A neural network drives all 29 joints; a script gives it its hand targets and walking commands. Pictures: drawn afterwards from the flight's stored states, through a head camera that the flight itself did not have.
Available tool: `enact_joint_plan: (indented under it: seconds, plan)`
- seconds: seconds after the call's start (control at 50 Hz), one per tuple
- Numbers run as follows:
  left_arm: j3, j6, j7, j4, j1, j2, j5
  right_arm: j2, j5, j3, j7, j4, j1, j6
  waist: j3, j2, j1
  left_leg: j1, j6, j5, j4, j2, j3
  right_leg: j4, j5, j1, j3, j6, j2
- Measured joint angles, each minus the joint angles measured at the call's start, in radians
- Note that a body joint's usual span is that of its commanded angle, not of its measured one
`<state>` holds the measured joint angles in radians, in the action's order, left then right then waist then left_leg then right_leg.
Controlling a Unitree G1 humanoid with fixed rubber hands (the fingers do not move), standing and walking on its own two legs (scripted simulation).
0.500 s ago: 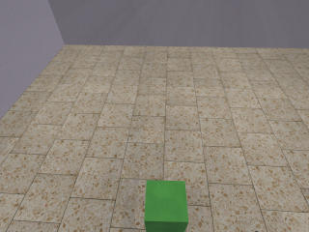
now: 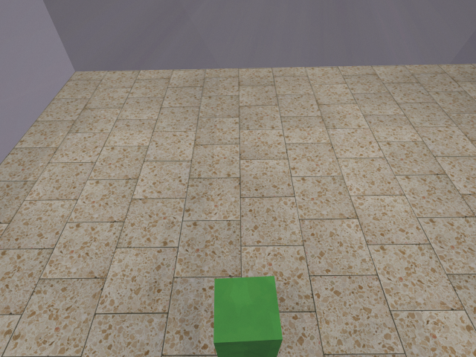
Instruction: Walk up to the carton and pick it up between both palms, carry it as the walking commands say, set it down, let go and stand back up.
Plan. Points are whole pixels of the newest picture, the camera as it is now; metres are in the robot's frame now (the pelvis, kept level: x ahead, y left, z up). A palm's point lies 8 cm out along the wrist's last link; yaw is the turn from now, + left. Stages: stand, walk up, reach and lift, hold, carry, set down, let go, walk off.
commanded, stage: stand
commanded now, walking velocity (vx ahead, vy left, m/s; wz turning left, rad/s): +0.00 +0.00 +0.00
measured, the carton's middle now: (246, 319) +0.39 -0.01 -0.63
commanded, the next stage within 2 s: none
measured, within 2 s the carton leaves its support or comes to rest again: neither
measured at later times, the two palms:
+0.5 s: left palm out of the picture +0.02 +0.25 -0.12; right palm out of the picture -0.05 -0.25 -0.13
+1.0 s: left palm out of the picture -0.03 +0.24 -0.13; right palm out of the picture -0.10 -0.21 -0.13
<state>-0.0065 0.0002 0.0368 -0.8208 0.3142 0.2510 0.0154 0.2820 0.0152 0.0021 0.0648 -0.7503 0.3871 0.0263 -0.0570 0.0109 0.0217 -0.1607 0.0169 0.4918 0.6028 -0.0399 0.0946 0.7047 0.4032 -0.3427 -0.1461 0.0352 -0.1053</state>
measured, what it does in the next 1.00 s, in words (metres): stands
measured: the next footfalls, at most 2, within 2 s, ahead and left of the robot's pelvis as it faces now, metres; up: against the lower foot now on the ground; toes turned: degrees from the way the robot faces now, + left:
none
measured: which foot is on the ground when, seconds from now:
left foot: down 0.00-1.00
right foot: down 0.00-1.00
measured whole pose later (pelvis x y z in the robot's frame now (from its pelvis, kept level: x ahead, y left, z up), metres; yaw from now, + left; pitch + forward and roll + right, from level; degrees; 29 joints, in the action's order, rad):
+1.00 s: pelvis -0.03 +0.02 +0.01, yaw -2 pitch -1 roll +0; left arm 0.02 -0.02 0.05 -1.09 0.30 0.16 0.01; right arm 0.19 0.03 0.01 0.06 -1.07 0.41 0.02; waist 0.02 0.02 0.02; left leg -0.08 -0.01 0.41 0.51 -0.02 0.14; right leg 0.60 0.30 -0.27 -0.18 0.00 -0.08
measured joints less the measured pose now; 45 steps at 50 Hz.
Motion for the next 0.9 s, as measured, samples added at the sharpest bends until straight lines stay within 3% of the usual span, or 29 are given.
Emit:
enact_joint_plan:
  seconds: [0.9]
  plan:
    - [0.026,-0.019,0.013,-0.255,-0.012,-0.083,-0.008,-0.085,0.009,0.013,-0.008,-0.303,0.028,-0.002,0.073,0.006,-0.004,0.084,-0.025,-0.076,-0.094,0.016,0.043,-0.101,-0.092,0.074,-0.032,-0.031,0.021]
